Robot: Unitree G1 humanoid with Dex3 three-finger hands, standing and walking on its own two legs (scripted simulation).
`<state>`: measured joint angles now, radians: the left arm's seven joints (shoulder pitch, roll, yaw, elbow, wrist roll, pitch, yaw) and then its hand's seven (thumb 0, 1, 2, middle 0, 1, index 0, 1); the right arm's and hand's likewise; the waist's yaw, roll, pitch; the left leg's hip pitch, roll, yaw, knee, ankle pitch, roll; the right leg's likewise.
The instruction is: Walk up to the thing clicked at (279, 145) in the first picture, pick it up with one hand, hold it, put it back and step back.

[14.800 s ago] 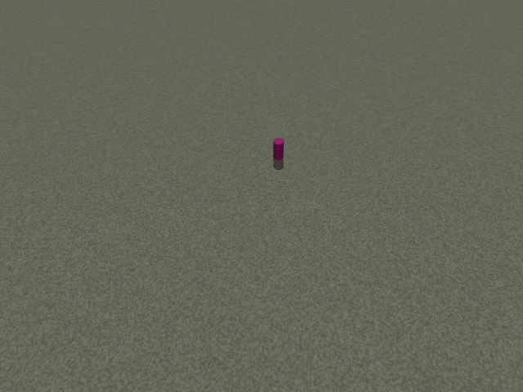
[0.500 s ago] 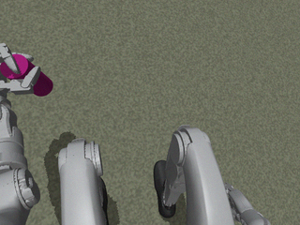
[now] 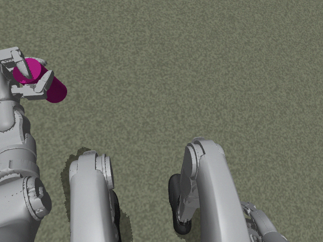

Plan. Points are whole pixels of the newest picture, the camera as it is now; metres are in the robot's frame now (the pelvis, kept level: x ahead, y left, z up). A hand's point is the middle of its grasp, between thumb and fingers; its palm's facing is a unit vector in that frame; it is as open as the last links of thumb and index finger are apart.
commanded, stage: settle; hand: left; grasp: from the side
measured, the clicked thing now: (43, 82) +0.49 +0.25 -0.08
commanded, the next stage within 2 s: lift in 0.24 s
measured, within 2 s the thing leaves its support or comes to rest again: neither
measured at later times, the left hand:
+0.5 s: hand (32, 67) +0.49 +0.25 -0.01, palm faces +0.22 -0.97 -0.04, open 5.0 cm
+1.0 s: hand (1, 54) +0.45 +0.24 +0.10, palm faces +0.20 -0.98 -0.04, open 5.0 cm
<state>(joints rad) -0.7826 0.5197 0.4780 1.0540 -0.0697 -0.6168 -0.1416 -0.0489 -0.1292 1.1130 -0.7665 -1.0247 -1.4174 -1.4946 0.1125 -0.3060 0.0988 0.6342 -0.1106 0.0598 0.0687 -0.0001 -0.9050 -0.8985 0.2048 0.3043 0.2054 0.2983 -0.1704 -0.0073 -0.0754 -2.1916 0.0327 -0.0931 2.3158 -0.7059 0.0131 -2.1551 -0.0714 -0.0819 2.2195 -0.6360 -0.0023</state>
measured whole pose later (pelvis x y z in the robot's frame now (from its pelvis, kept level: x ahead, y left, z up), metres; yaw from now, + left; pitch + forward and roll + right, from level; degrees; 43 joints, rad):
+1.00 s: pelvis +0.01 +0.00 +0.09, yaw +2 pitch +33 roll -4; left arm -0.59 0.37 0.38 0.74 -0.14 -0.46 -0.14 -0.05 -0.10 1.07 -0.75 -1.04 -1.40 -1.43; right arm 0.15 -0.28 0.01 0.61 -0.01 0.03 0.02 0.00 -0.94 -0.90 0.21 0.30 0.21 0.30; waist -0.10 0.02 -0.17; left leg -1.92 0.03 -0.05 2.02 -0.69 0.01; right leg -1.91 -0.07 -0.06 1.96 -0.63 0.00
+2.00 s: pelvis +0.07 +0.01 +0.33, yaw +4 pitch +15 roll -2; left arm -0.17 0.20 0.14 0.38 -0.14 -0.33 0.02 -0.05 -0.10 1.07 -0.76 -1.04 -1.35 -1.38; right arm 0.23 -0.22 0.00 0.62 0.00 -0.03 -0.03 0.01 -0.93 -0.90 0.20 0.30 0.20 0.30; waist -0.03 0.02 -0.09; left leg -0.87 0.05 0.00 1.13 -0.52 0.00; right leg -0.86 -0.04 -0.06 1.07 -0.46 0.01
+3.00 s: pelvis +0.09 -0.01 +0.37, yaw +4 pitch +8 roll -1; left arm -0.12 0.17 0.14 0.40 -0.15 -0.34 0.01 -0.06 -0.07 1.01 -0.75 -1.06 -1.36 -1.37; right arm 0.23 -0.22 -0.01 0.65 0.00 0.00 -0.02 0.01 -0.94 -0.90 0.20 0.30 0.20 0.30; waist -0.03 0.02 -0.04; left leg -0.57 0.05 0.01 0.87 -0.44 -0.02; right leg -0.58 -0.02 -0.06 0.84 -0.40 0.00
